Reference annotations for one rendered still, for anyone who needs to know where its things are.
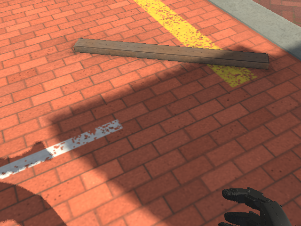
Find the right robot hand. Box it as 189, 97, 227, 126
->
218, 187, 295, 226

